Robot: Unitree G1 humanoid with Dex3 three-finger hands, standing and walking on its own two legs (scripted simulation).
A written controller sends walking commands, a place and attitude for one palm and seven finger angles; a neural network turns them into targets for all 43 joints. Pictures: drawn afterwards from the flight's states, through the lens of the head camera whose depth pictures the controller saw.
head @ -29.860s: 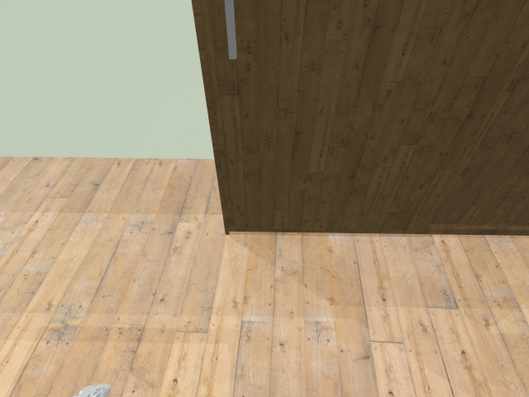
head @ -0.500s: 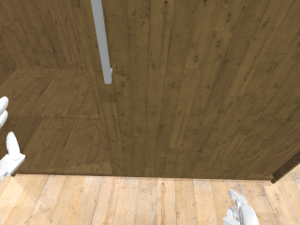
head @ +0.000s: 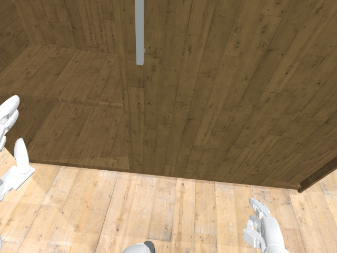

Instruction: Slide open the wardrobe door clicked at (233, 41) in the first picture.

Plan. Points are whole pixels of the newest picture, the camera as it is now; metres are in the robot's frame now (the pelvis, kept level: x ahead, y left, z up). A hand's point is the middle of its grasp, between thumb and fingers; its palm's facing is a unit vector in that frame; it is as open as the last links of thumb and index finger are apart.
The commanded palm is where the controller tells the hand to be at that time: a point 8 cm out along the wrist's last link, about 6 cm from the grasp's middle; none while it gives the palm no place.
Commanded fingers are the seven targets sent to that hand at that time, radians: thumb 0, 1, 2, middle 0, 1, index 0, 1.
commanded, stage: step back with the hand held close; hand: left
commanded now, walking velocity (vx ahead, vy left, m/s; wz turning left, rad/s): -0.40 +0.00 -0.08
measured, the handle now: (141, 12) +0.62 +0.15 +0.25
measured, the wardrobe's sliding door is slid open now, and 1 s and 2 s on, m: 0.68 0.68 0.68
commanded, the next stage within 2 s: stop stepping back and stand still in 0.24 s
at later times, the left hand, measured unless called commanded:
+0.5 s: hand out of the picture +0.11 +0.29 +0.18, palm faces +0.28 -0.87 -0.41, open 7.5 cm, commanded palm +0.05 +0.34 +0.19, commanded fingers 0.00 0.90 0.90 -0.20 -0.30 -0.20 -0.30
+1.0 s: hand out of the picture +0.10 +0.29 +0.17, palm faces +0.35 -0.87 -0.35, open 7.5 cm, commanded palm +0.03 +0.33 +0.19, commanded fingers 0.00 0.90 0.90 -0.20 -0.30 -0.20 -0.30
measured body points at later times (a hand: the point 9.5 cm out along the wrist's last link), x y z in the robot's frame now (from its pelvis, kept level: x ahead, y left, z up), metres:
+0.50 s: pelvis -0.11 +0.05 +0.02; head -0.08 +0.11 +0.46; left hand +0.09 +0.33 +0.21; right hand +0.03 -0.18 -0.04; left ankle -0.07 +0.11 -0.73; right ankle -0.12 -0.09 -0.67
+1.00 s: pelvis -0.15 +0.05 +0.00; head -0.16 +0.09 +0.45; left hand +0.07 +0.33 +0.19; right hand -0.02 -0.21 -0.06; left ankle -0.09 +0.12 -0.73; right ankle -0.23 -0.06 -0.70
